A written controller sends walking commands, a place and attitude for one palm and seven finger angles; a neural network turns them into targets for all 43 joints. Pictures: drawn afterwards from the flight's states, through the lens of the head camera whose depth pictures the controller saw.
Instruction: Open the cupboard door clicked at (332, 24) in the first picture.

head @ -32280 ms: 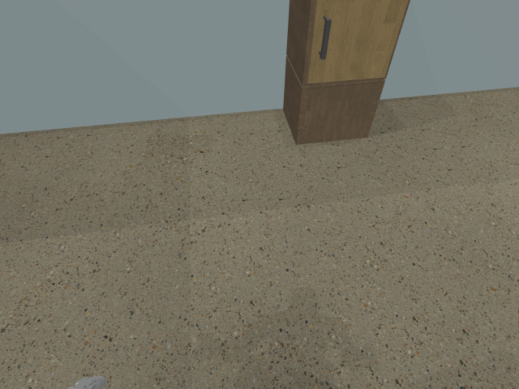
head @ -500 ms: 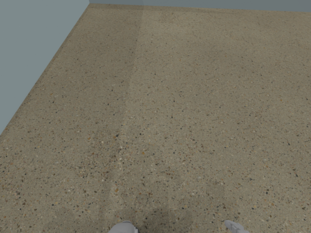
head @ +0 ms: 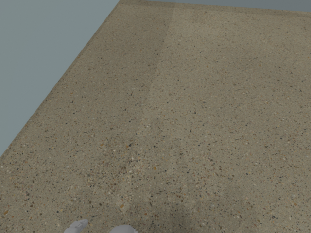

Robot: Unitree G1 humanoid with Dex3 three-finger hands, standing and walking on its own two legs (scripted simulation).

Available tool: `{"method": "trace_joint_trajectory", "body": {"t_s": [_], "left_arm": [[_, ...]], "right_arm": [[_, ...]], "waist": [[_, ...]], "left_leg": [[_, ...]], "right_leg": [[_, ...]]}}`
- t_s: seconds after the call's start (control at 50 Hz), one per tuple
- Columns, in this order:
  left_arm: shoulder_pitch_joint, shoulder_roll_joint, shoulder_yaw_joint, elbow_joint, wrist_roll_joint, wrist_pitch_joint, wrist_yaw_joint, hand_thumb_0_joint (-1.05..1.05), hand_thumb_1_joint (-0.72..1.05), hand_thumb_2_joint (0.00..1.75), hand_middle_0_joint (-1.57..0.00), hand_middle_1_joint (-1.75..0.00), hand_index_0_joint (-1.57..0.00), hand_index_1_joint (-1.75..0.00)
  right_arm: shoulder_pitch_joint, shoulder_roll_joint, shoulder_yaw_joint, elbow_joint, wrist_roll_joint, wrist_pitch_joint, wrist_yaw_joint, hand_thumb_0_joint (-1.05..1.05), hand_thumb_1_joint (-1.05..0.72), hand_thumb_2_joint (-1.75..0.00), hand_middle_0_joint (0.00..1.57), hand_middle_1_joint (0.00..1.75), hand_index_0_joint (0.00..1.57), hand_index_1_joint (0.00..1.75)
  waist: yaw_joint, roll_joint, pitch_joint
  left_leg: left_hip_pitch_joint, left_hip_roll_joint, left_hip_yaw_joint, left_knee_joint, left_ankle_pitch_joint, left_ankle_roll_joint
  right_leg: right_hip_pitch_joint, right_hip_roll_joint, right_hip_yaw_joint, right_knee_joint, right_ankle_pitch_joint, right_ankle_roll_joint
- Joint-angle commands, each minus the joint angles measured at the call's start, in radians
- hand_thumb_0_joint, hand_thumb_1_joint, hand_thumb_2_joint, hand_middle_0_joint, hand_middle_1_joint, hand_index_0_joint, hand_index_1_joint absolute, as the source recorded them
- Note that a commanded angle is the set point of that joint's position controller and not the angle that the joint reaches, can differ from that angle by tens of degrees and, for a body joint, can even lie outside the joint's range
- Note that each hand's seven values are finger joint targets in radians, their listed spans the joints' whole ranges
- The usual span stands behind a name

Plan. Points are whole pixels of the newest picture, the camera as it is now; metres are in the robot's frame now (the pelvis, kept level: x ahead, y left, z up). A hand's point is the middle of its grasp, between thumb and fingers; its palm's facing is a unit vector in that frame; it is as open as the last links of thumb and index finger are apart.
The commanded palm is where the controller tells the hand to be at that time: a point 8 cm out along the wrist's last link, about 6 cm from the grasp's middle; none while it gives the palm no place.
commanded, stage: turn to face it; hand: left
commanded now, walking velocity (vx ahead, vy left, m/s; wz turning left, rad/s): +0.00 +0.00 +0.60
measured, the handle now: out of the picture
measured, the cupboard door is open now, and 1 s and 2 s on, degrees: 43 43 43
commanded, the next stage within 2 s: none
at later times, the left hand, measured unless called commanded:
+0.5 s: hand out of the picture +0.11 +0.23 -0.15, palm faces +0.30 -0.90 -0.30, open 7.4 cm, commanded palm none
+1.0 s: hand out of the picture +0.01 +0.18 -0.18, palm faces +0.61 -0.76 -0.24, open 7.4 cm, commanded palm none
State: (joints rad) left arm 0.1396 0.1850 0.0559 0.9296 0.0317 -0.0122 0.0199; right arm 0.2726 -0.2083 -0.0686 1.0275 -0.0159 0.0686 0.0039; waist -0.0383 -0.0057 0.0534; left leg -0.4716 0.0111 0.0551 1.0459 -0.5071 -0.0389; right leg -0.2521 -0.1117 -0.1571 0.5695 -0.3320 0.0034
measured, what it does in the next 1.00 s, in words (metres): steps on the spot, turning left: left foot, then right foot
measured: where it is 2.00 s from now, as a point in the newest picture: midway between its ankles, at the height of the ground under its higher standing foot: outside the picture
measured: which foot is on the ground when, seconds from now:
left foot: up 0.00-0.16, down 0.18-0.52, up 0.54-0.86, down 0.88-1.00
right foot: down 0.00-0.18, up 0.20-0.50, down 0.52-0.88, up 0.90-1.00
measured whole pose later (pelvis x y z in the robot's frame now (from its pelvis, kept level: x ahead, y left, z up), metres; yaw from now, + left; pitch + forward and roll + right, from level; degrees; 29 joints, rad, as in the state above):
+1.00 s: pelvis +0.09 -0.02 -0.01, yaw +37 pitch +1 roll +0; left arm 0.19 0.24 0.07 0.93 0.02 0.06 0.01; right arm 0.11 -0.22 -0.05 0.87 -0.02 0.03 0.01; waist 0.01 -0.05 0.11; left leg -0.32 -0.01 0.05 0.61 -0.32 0.04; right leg -0.45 -0.11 -0.08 1.10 -0.52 0.08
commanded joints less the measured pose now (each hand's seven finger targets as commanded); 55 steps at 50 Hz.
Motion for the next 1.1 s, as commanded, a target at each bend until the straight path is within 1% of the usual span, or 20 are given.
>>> {"method": "trace_joint_trajectory", "body": {"t_s": [0.0,0.08,0.12,0.14,0.16,0.18,0.3,0.4,0.46,0.48,0.5,0.52,0.58,0.74,0.82,0.84,0.86,0.88,0.98,1.08], "left_arm": [[0.105,0.177,0.038,-0.032,-0.001,-0.009,0.016,0.0,0.9,0.9,-0.2,-0.3,-0.2,-0.3],[0.1,0.217,0.047,-0.048,-0.004,-0.006,0.01,0.0,0.9,0.9,-0.2,-0.3,-0.2,-0.3],[0.072,0.222,0.049,-0.066,-0.014,-0.005,0.004,0.0,0.9,0.9,-0.2,-0.3,-0.2,-0.3],[0.066,0.189,0.046,-0.095,-0.021,-0.001,-0.002,0.0,0.9,0.9,-0.2,-0.3,-0.2,-0.3],[0.025,0.121,0.024,-0.146,-0.028,0.004,-0.004,0.0,0.9,0.9,-0.2,-0.3,-0.2,-0.3],[-0.022,0.152,0.023,-0.169,-0.013,0.019,0.007,0.0,0.9,0.9,-0.2,-0.3,-0.2,-0.3],[0.026,0.126,0.033,-0.11,-0.014,0.036,-0.012,0.0,0.9,0.9,-0.2,-0.3,-0.2,-0.3],[0.037,0.127,0.028,-0.126,-0.016,0.035,-0.011,0.0,0.9,0.9,-0.2,-0.3,-0.2,-0.3],[0.148,0.149,0.036,-0.108,-0.017,0.022,-0.008,0.0,0.9,0.9,-0.2,-0.3,-0.2,-0.3],[0.182,0.211,0.048,-0.107,-0.006,0.009,0.0,0.0,0.9,0.9,-0.2,-0.3,-0.2,-0.3],[0.179,0.302,0.063,-0.119,0.006,0.002,0.008,0.0,0.9,0.9,-0.2,-0.3,-0.2,-0.3],[0.158,0.305,0.049,-0.128,-0.004,0.007,0.008,0.0,0.9,0.9,-0.2,-0.3,-0.2,-0.3],[0.045,0.183,0.025,-0.146,-0.011,0.001,0.016,0.0,0.9,0.9,-0.2,-0.3,-0.2,-0.3],[0.165,0.228,0.048,-0.091,-0.002,-0.003,0.016,0.0,0.9,0.9,-0.2,-0.3,-0.2,-0.3],[0.127,0.237,0.059,-0.085,-0.012,0.0,0.006,0.0,0.9,0.9,-0.2,-0.3,-0.2,-0.3],[0.108,0.221,0.057,-0.099,-0.02,0.004,0.002,0.0,0.9,0.9,-0.2,-0.3,-0.2,-0.3],[0.079,0.146,0.04,-0.144,-0.026,0.009,-0.008,0.0,0.9,0.9,-0.2,-0.3,-0.2,-0.3],[0.017,0.149,0.027,-0.18,-0.014,0.023,0.001,0.0,0.9,0.9,-0.2,-0.3,-0.2,-0.3],[0.022,0.145,0.038,-0.104,-0.013,0.043,-0.008,0.0,0.9,0.9,-0.2,-0.3,-0.2,-0.3],[-0.011,0.132,0.032,-0.122,-0.016,0.043,-0.01,0.0,0.9,0.9,-0.2,-0.3,-0.2,-0.3]], "right_arm": [[-0.104,-0.019,0.006,-0.126,0.003,-0.034,0.018,0.0,-0.9,-0.9,0.2,0.3,0.2,0.3],[-0.118,-0.05,0.004,-0.162,0.001,-0.036,0.023,0.0,-0.9,-0.9,0.2,0.3,0.2,0.3],[-0.027,-0.108,-0.014,-0.155,-0.006,-0.04,0.022,0.0,-0.9,-0.9,0.2,0.3,0.2,0.3],[0.052,-0.199,-0.037,-0.149,-0.016,-0.049,0.018,0.0,-0.9,-0.9,0.2,0.3,0.2,0.3],[0.123,-0.314,-0.064,-0.148,-0.015,-0.051,0.011,0.0,-0.9,-0.9,0.2,0.3,0.2,0.3],[0.144,-0.315,-0.058,-0.131,-0.008,-0.048,0.003,0.0,-0.9,-0.9,0.2,0.3,0.2,0.3],[-0.091,-0.235,-0.035,-0.206,-0.013,-0.06,-0.018,0.0,-0.9,-0.9,0.2,0.3,0.2,0.3],[-0.126,-0.249,-0.047,-0.214,-0.015,-0.045,-0.009,0.0,-0.9,-0.9,0.2,0.3,0.2,0.3],[-0.189,-0.236,-0.051,-0.236,-0.006,-0.033,-0.006,0.0,-0.9,-0.9,0.2,0.3,0.2,0.3],[-0.184,-0.185,-0.046,-0.245,0.004,-0.032,-0.001,0.0,-0.9,-0.9,0.2,0.3,0.2,0.3],[-0.182,-0.119,-0.036,-0.269,0.007,-0.033,0.006,0.0,-0.9,-0.9,0.2,0.3,0.2,0.3],[-0.176,-0.145,-0.04,-0.272,-0.003,-0.028,0.011,0.0,-0.9,-0.9,0.2,0.3,0.2,0.3],[-0.165,-0.132,-0.036,-0.213,-0.004,-0.01,0.017,0.0,-0.9,-0.9,0.2,0.3,0.2,0.3],[-0.239,-0.066,-0.002,-0.216,0.007,-0.021,0.029,0.0,-0.9,-0.9,0.2,0.3,0.2,0.3],[-0.143,-0.102,-0.012,-0.201,0.002,-0.032,0.022,0.0,-0.9,-0.9,0.2,0.3,0.2,0.3],[-0.061,-0.159,-0.028,-0.181,-0.004,-0.04,0.021,0.0,-0.9,-0.9,0.2,0.3,0.2,0.3],[0.021,-0.282,-0.062,-0.173,-0.013,-0.046,0.014,0.0,-0.9,-0.9,0.2,0.3,0.2,0.3],[0.07,-0.315,-0.062,-0.15,-0.006,-0.034,0.009,0.0,-0.9,-0.9,0.2,0.3,0.2,0.3],[-0.092,-0.221,-0.032,-0.189,-0.008,-0.053,-0.022,0.0,-0.9,-0.9,0.2,0.3,0.2,0.3],[-0.079,-0.231,-0.039,-0.18,-0.012,-0.052,-0.016,0.0,-0.9,-0.9,0.2,0.3,0.2,0.3]], "waist": [[0.065,-0.186,-0.049],[0.054,-0.205,-0.069],[-0.01,-0.133,-0.126],[-0.054,0.083,-0.205],[-0.093,0.372,-0.231],[-0.091,0.206,-0.24],[0.019,0.15,-0.128],[0.025,0.167,-0.119],[0.084,0.128,-0.118],[0.1,-0.06,-0.124],[0.109,-0.351,-0.11],[0.097,-0.26,-0.1],[0.025,-0.23,-0.068],[0.09,-0.214,-0.111],[0.03,-0.172,-0.134],[-0.018,-0.041,-0.184],[-0.064,0.304,-0.207],[-0.076,0.261,-0.195],[0.02,0.147,-0.101],[0.014,0.143,-0.095]], "left_leg": [[-0.059,0.035,0.056,-0.159,0.042,-0.018],[0.048,0.001,0.111,-0.358,0.152,0.0],[0.259,-0.005,0.106,-0.522,0.338,0.022],[0.461,0.158,-0.103,-0.567,0.644,0.1],[0.543,0.442,-0.483,-0.626,1.067,0.282],[0.506,0.457,-0.452,-0.619,0.912,0.312],[0.3,0.244,-0.247,-0.656,0.664,0.198],[0.23,0.212,-0.284,-0.643,0.573,0.19],[0.077,0.15,-0.288,-0.55,0.436,0.137],[-0.035,0.051,-0.208,-0.406,0.243,0.071],[-0.168,-0.096,-0.05,-0.128,-0.093,-0.007],[-0.127,-0.044,-0.108,0.079,-0.129,0.011],[-0.138,0.022,-0.093,0.234,0.044,-0.018],[-0.011,0.0,0.05,-0.26,0.036,-0.017],[0.217,-0.016,0.076,-0.525,0.221,0.016],[0.42,0.064,-0.011,-0.612,0.442,0.055],[0.582,0.369,-0.423,-0.637,0.852,0.216],[0.533,0.453,-0.445,-0.642,0.907,0.304],[0.341,0.242,-0.272,-0.675,0.734,0.204],[0.31,0.214,-0.294,-0.68,0.644,0.204]], "right_leg": [[0.184,-0.234,0.051,-0.138,0.724,-0.099],[0.187,-0.232,-0.009,-0.049,0.76,-0.069],[0.095,-0.216,-0.052,0.121,0.676,-0.019],[-0.101,-0.141,-0.078,0.323,0.379,0.04],[-0.336,-0.001,-0.026,0.585,-0.364,0.095],[-0.35,0.001,0.119,0.658,-0.363,0.071],[-0.29,0.021,0.144,0.518,-0.113,0.079],[-0.143,0.078,0.108,0.252,-0.105,0.071],[0.091,0.096,0.085,-0.04,0.071,0.061],[0.193,-0.046,0.225,-0.218,0.077,0.025],[0.212,-0.331,0.533,-0.312,0.202,-0.1],[0.095,-0.389,0.49,-0.289,0.252,-0.169],[0.075,-0.225,0.247,-0.203,0.472,-0.126],[0.275,-0.241,0.086,-0.104,0.775,-0.112],[0.164,-0.236,0.005,0.036,0.688,-0.049],[0.009,-0.209,-0.03,0.195,0.526,0.002],[-0.312,-0.046,-0.054,0.444,-0.191,0.088],[-0.368,-0.022,0.074,0.557,-0.356,0.075],[-0.329,-0.001,0.159,0.605,-0.092,0.085],[-0.251,0.041,0.14,0.4,-0.093,0.083]]}}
